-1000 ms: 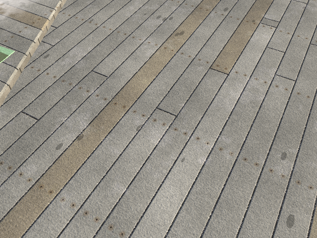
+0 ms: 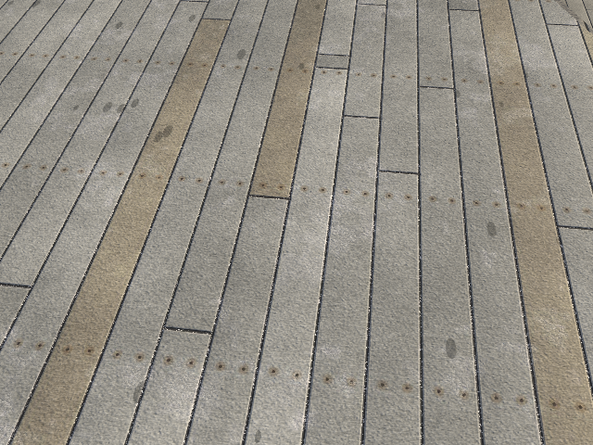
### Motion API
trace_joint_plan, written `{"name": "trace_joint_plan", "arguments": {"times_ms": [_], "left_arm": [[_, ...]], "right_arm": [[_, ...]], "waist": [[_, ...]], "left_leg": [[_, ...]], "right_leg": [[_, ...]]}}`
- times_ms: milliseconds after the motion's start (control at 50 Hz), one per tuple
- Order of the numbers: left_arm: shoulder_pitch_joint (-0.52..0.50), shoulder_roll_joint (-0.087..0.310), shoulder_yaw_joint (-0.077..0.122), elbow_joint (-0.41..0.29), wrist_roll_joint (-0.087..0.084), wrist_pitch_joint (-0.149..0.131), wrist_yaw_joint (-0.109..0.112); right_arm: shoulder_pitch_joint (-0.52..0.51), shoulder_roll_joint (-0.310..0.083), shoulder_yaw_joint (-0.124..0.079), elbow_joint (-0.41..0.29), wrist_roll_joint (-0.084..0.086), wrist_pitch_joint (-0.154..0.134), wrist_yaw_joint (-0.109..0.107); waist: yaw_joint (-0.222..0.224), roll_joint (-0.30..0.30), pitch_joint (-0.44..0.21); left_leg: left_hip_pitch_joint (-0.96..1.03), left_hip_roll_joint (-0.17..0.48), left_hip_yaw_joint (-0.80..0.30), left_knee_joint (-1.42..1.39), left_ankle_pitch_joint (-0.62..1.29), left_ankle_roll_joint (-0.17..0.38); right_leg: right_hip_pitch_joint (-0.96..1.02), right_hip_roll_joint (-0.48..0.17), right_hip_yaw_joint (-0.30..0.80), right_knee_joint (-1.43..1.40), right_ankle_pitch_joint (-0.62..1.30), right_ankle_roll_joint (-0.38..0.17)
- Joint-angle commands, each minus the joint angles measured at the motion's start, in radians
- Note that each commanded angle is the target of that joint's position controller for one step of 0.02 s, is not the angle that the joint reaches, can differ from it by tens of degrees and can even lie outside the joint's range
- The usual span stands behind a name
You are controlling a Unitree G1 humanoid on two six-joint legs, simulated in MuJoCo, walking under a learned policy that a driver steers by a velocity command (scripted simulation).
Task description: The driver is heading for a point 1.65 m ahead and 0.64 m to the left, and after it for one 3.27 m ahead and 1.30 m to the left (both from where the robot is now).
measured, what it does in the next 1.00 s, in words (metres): steps on the spot, turning left: left foot, then right foot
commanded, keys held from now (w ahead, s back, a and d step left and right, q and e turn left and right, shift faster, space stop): q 0.68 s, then no key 0.32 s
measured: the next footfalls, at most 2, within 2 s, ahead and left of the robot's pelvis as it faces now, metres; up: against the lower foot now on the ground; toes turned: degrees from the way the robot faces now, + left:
left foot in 0.24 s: +0.04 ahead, +0.13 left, +0.00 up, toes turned +11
right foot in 0.76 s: +0.12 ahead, -0.07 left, +0.00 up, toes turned +31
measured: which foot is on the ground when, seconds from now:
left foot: up 0.00-0.22, down 0.24-0.76, up 0.78-1.00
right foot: down 0.00-0.24, up 0.26-0.74, down 0.76-1.00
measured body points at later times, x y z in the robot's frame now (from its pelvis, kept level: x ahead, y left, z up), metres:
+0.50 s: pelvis +0.00 +0.04 +0.01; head +0.03 +0.08 +0.46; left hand +0.07 +0.36 -0.10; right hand +0.22 -0.19 -0.07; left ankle +0.00 +0.12 -0.73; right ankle +0.05 -0.12 -0.66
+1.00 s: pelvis +0.02 +0.01 +0.01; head +0.05 +0.01 +0.46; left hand +0.01 +0.31 -0.09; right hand +0.28 -0.16 -0.10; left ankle -0.07 +0.13 -0.69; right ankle +0.08 -0.09 -0.73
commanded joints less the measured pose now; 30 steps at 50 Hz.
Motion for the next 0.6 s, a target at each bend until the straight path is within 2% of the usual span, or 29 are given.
{"name": "trace_joint_plan", "arguments": {"times_ms": [20, 40, 60, 80, 120, 140, 180, 220, 240, 260, 280, 300, 320, 340, 360, 380, 420, 480, 540, 600], "left_arm": [[-0.027, 0.191, 0.062, -0.076, 0.011, -0.033, 0.017], [-0.040, 0.180, 0.059, -0.074, -0.002, -0.045, 0.018], [-0.049, 0.169, 0.056, -0.070, -0.013, -0.052, 0.020], [-0.059, 0.162, 0.056, -0.066, -0.020, -0.053, 0.021], [-0.071, 0.168, 0.062, -0.060, -0.027, -0.045, 0.020], [-0.063, 0.179, 0.068, -0.055, -0.027, -0.038, 0.021], [-0.048, 0.200, 0.076, -0.044, -0.034, -0.028, 0.021], [-0.063, 0.201, 0.076, -0.035, -0.053, -0.027, 0.020], [-0.009, 0.179, 0.072, -0.011, -0.052, -0.032, 0.015], [0.016, 0.123, 0.057, -0.025, -0.011, -0.037, 0.009], [-0.099, 0.090, 0.040, -0.093, 0.005, -0.043, 0.016], [-0.134, 0.144, 0.055, -0.089, -0.012, -0.043, 0.019], [-0.132, 0.158, 0.061, -0.080, -0.027, -0.040, 0.021], [-0.114, 0.159, 0.067, -0.056, -0.023, -0.036, 0.030], [-0.109, 0.171, 0.072, -0.051, -0.017, -0.032, 0.038], [-0.094, 0.164, 0.074, -0.046, -0.017, -0.032, 0.036], [-0.067, 0.140, 0.069, -0.041, -0.023, -0.037, 0.030], [-0.097, 0.121, 0.060, -0.051, -0.023, -0.044, 0.027], [-0.116, 0.120, 0.057, -0.057, -0.025, -0.052, 0.018], [-0.116, 0.130, 0.059, -0.059, -0.030, -0.065, 0.006]], "right_arm": [[-0.064, -0.149, -0.054, -0.083, 0.007, -0.002, -0.013], [-0.033, -0.153, -0.062, -0.081, 0.005, 0.013, -0.017], [-0.014, -0.131, -0.061, -0.081, 0.007, 0.024, -0.019], [-0.007, -0.109, -0.056, -0.085, 0.009, 0.031, -0.019], [-0.029, -0.079, -0.044, -0.106, 0.011, 0.035, -0.008], [-0.048, -0.076, -0.041, -0.121, 0.013, 0.035, 0.000], [-0.044, -0.096, -0.046, -0.141, 0.017, 0.037, 0.016], [0.023, -0.107, -0.057, -0.129, 0.013, 0.040, 0.023], [0.051, -0.135, -0.069, -0.126, 0.005, 0.040, 0.013], [0.073, -0.259, -0.101, -0.145, 0.002, 0.038, -0.006], [0.109, -0.323, -0.106, -0.161, -0.031, 0.023, 0.003], [0.120, -0.278, -0.093, -0.165, -0.044, 0.003, 0.011], [0.071, -0.250, -0.084, -0.168, -0.035, -0.010, 0.007], [0.016, -0.230, -0.080, -0.174, -0.014, -0.010, -0.003], [-0.023, -0.206, -0.070, -0.181, 0.003, -0.004, -0.013], [-0.033, -0.199, -0.065, -0.186, 0.004, 0.003, -0.021], [-0.026, -0.192, -0.063, -0.196, -0.002, 0.010, -0.032], [-0.010, -0.201, -0.068, -0.201, 0.002, 0.016, -0.044], [-0.017, -0.214, -0.075, -0.213, 0.001, 0.026, -0.049], [-0.027, -0.221, -0.080, -0.224, -0.001, 0.034, -0.042]], "waist": [[0.051, -0.237, -0.027], [0.043, -0.222, -0.024], [0.031, -0.194, -0.028], [0.028, -0.172, -0.033], [0.042, -0.170, -0.055], [0.058, -0.181, -0.072], [0.064, -0.195, -0.099], [0.024, -0.173, -0.112], [0.020, -0.103, -0.117], [0.045, 0.159, -0.130], [-0.006, 0.310, -0.160], [-0.042, 0.151, -0.194], [-0.012, 0.108, -0.149], [0.012, 0.054, -0.121], [0.026, 0.064, -0.100], [0.039, 0.083, -0.105], [0.045, 0.092, -0.127], [0.028, 0.096, -0.120], [0.017, 0.119, -0.106], [0.011, 0.132, -0.096]], "left_leg": [[-0.106, -0.005, 0.006, 0.310, -0.203, -0.020], [-0.151, 0.011, -0.018, 0.407, -0.233, -0.031], [-0.179, 0.025, -0.031, 0.447, -0.236, -0.039], [-0.188, 0.034, -0.024, 0.430, -0.217, -0.046], [-0.144, 0.046, 0.014, 0.321, -0.165, -0.053], [-0.110, 0.042, 0.036, 0.265, -0.142, -0.053], [-0.047, 0.026, 0.069, 0.157, -0.102, -0.042], [0.086, -0.014, 0.111, -0.040, 0.061, -0.005], [0.190, -0.018, 0.059, -0.146, 0.208, 0.026], [0.360, 0.195, -0.257, -0.195, 0.584, 0.113], [0.377, 0.407, -0.568, -0.221, 0.810, 0.344], [0.380, 0.396, -0.533, -0.239, 0.696, 0.378], [0.342, 0.338, -0.438, -0.234, 0.594, 0.322], [0.314, 0.279, -0.376, -0.234, 0.483, 0.260], [0.283, 0.251, -0.347, -0.239, 0.448, 0.229], [0.243, 0.221, -0.323, -0.246, 0.449, 0.219], [0.247, 0.197, -0.306, -0.252, 0.430, 0.220], [0.277, 0.188, -0.338, -0.252, 0.342, 0.220], [0.241, 0.176, -0.385, -0.257, 0.214, 0.221], [0.199, 0.169, -0.442, -0.249, 0.181, 0.226]], "right_leg": [[0.009, -0.289, 0.230, -0.245, 0.187, -0.220], [0.037, -0.311, 0.217, -0.227, 0.324, -0.231], [0.069, -0.311, 0.185, -0.202, 0.432, -0.230], [0.096, -0.295, 0.147, -0.184, 0.479, -0.218], [0.122, -0.269, 0.081, -0.154, 0.504, -0.199], [0.134, -0.270, 0.066, -0.142, 0.520, -0.198], [0.157, -0.282, 0.056, -0.106, 0.530, -0.194], [0.116, -0.266, 0.014, -0.025, 0.461, -0.148], [0.050, -0.225, -0.040, 0.073, 0.332, -0.086], [-0.180, -0.120, -0.144, 0.351, -0.010, 0.022], [-0.389, 0.032, -0.047, 0.563, -0.432, 0.065], [-0.412, 0.007, 0.055, 0.695, -0.419, 0.056], [-0.423, -0.009, 0.066, 0.709, -0.334, 0.039], [-0.427, -0.025, 0.069, 0.670, -0.245, 0.037], [-0.417, -0.032, 0.074, 0.631, -0.180, 0.042], [-0.369, -0.017, 0.065, 0.634, -0.132, 0.049], [-0.343, 0.006, 0.059, 0.600, -0.074, 0.059], [-0.351, 0.017, 0.069, 0.443, -0.042, 0.074], [-0.298, 0.028, 0.079, 0.314, -0.033, 0.082], [-0.228, 0.045, 0.082, 0.224, -0.056, 0.074]]}}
